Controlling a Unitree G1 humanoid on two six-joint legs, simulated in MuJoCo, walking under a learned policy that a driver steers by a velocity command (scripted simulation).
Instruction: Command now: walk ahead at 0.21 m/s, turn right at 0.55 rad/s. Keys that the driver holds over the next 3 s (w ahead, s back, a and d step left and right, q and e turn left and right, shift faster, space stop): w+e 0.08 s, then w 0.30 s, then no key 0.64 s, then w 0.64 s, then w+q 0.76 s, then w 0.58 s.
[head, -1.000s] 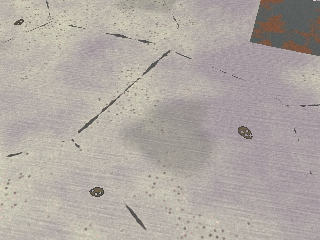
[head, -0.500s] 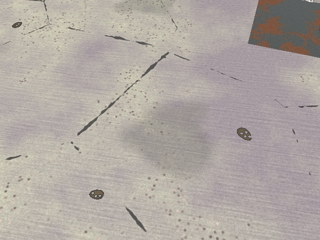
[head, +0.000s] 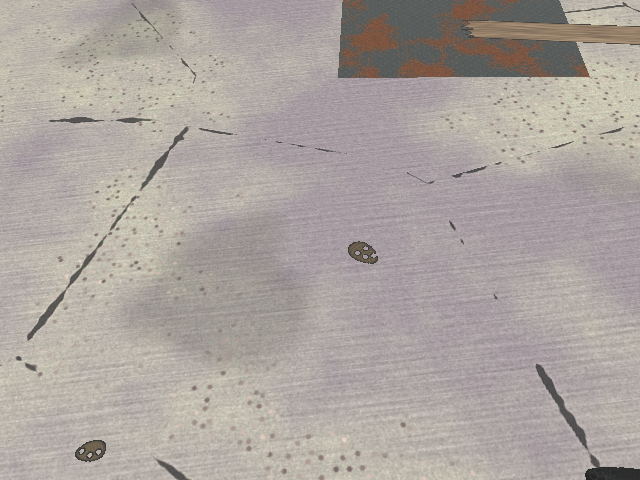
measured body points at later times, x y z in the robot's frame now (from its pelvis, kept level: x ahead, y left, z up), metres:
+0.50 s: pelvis +0.19 +0.05 -0.12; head +0.20 +0.05 +0.33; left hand +0.19 +0.31 -0.26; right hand +0.28 -0.20 -0.24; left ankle +0.24 +0.15 -0.85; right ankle +0.06 -0.07 -0.64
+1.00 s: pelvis +0.30 -0.01 -0.12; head +0.31 -0.02 +0.33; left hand +0.49 +0.19 -0.23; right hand +0.28 -0.26 -0.27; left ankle +0.25 +0.15 -0.85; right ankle +0.36 -0.12 -0.85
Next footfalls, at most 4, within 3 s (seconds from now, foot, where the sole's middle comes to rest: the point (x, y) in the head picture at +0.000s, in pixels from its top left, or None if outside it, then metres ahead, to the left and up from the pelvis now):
0.38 left None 0.28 0.14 -0.88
0.74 right None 0.40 -0.12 -0.88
1.54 right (428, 463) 0.57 -0.16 -0.88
2.12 left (325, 340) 0.89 0.07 -0.88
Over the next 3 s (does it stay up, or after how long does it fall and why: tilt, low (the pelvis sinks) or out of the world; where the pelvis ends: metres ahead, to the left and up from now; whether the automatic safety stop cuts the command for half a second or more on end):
stays up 1.21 0.04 -0.10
